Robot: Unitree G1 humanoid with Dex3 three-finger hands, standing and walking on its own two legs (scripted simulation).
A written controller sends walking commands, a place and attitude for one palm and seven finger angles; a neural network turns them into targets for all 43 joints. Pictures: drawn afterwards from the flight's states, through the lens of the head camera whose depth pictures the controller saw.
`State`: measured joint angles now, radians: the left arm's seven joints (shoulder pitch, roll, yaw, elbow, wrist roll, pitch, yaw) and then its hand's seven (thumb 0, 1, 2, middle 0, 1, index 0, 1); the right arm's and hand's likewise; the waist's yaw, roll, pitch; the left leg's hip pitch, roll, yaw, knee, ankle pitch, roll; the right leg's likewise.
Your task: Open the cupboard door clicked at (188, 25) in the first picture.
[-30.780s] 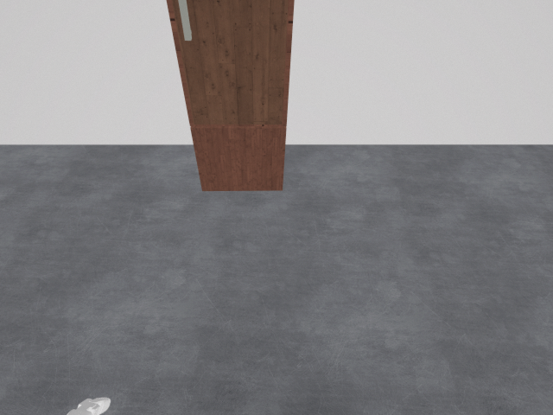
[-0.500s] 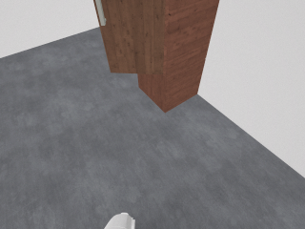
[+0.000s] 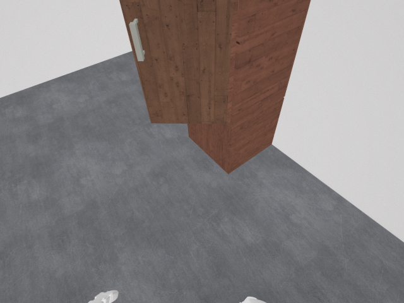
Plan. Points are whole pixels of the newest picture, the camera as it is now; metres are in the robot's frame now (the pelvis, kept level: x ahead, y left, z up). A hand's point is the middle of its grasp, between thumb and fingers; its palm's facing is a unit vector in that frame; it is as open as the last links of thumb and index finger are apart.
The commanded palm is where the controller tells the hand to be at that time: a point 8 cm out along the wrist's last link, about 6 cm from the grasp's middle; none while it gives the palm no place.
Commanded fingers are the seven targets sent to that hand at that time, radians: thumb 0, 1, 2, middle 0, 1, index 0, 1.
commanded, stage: take the last steps up to it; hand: left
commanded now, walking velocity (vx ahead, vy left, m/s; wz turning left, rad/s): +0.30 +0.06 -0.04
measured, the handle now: (138, 40) +0.93 +0.27 +0.08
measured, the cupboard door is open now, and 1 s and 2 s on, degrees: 49 49 49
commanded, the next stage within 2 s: come to a stop and stand still in 0.74 s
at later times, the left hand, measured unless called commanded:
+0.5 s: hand out of the picture +0.12 +0.21 -0.17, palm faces +0.12 -0.98 -0.16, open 7.3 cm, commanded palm none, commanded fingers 0.00 0.90 0.90 -0.20 -0.30 -0.20 -0.30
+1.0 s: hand (139, 183) +0.48 +0.23 -0.16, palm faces -0.07 -0.97 -0.23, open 7.3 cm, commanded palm none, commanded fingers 0.00 0.90 0.90 -0.20 -0.30 -0.20 -0.30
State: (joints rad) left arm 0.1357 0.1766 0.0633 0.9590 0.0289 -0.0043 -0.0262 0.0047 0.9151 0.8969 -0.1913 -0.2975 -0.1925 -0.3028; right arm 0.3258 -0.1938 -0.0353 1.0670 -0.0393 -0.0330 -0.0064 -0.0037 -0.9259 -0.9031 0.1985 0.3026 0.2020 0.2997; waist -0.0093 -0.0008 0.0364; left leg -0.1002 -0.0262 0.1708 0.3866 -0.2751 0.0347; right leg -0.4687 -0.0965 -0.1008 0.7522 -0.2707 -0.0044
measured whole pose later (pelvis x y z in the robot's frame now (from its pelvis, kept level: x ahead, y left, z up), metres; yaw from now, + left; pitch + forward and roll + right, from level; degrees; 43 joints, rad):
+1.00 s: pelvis +0.36 +0.05 -0.01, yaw -2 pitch +0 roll +0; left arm 0.12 0.18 0.03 1.02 0.02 -0.03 0.01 0.00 0.92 0.90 -0.19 -0.30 -0.19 -0.30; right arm 0.35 -0.16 -0.01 1.13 -0.01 0.00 -0.03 0.00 -0.91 -0.90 0.20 0.30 0.20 0.30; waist -0.05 0.02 0.04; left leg -0.15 0.04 0.13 0.53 -0.39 -0.02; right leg -0.32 -0.04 -0.10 0.56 -0.25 -0.02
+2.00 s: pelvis +0.34 +0.07 +0.00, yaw -3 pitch -1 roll +1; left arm 0.29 0.16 -0.02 1.06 0.02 0.00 0.03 0.01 0.92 0.90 -0.20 -0.30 -0.20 -0.30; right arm 0.29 -0.17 0.01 1.06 -0.02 0.00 -0.01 0.00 -0.91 -0.90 0.20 0.30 0.20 0.30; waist -0.01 0.02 0.04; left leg -0.21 0.01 0.14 0.49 -0.26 0.03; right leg -0.20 -0.02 -0.01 0.52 -0.31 0.00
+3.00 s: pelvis +0.37 +0.05 +0.00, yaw -4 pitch +0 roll +1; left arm 0.26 0.18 0.00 1.10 0.02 -0.01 0.03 0.00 0.91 0.90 -0.20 -0.30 -0.20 -0.30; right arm 0.22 -0.16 0.00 1.14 -0.02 -0.02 -0.03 0.00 -0.91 -0.90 0.20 0.30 0.20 0.30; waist 0.00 -0.02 0.04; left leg -0.16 0.05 0.15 0.44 -0.27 -0.01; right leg -0.14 0.03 0.00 0.46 -0.31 -0.04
